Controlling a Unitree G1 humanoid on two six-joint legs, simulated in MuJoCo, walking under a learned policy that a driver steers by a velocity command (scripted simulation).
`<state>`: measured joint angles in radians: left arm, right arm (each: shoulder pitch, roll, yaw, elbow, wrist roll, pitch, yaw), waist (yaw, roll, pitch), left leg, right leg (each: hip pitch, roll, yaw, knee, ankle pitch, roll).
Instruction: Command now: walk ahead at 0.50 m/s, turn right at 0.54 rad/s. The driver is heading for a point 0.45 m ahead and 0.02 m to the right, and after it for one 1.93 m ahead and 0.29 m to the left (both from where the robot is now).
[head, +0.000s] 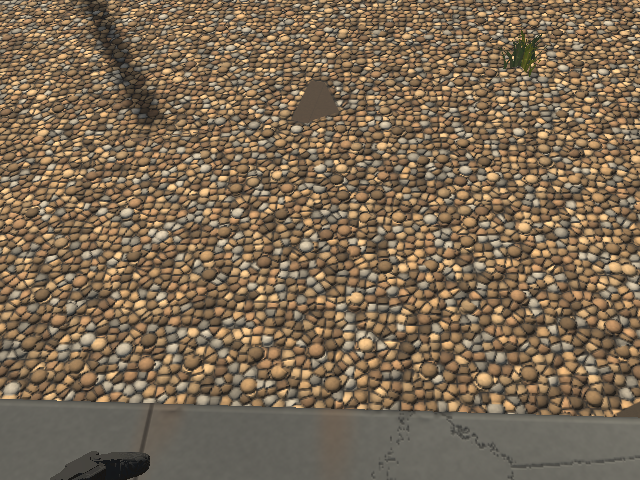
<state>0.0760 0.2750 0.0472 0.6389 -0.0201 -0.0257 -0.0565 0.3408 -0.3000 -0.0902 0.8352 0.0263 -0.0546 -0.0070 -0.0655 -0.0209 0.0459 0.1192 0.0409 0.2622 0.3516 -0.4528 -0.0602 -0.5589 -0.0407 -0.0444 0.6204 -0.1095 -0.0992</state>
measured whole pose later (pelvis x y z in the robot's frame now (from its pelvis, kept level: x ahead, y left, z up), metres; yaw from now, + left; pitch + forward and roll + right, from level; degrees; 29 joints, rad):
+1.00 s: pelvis +0.41 -0.05 +0.02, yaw +1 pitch +1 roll +0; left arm 0.15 0.28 0.05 0.67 0.02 -0.02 0.03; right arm 0.19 -0.33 -0.08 0.72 0.02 0.04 -0.02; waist -0.03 0.03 0.04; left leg -0.37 -0.13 -0.21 0.60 -0.31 0.02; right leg -0.31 0.04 0.08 0.49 -0.18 0.02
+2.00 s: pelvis +0.42 -0.02 +0.02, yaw +19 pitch +0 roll +0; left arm 0.19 0.28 0.05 0.71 -0.01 0.00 0.01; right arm 0.15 -0.27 -0.04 0.72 -0.02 0.02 -0.03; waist 0.01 0.01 0.04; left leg -0.25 -0.05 -0.03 0.55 -0.30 0.02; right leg -0.29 0.01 0.09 0.57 -0.28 0.02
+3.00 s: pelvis +0.52 -0.03 +0.02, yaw +9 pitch +2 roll -1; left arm 0.26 0.32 0.05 0.72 -0.01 -0.06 -0.02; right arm 0.29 -0.29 -0.05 0.74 0.02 -0.06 0.02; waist 0.00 -0.04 -0.01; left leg -0.23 -0.03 0.00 0.50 -0.31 0.05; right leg -0.33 0.02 0.01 0.90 -0.43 -0.01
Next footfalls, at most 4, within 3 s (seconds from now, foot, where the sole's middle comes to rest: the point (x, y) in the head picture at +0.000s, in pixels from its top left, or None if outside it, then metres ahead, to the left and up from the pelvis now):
0.50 left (303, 457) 0.50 0.05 -0.75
0.96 right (412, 456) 0.48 -0.16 -0.75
1.40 left None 0.42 0.09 -0.75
1.82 right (388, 438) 0.52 -0.12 -0.75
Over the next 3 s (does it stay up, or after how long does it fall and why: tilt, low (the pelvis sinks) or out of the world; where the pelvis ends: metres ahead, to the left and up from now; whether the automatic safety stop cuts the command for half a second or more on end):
stays up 0.52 -0.03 0.02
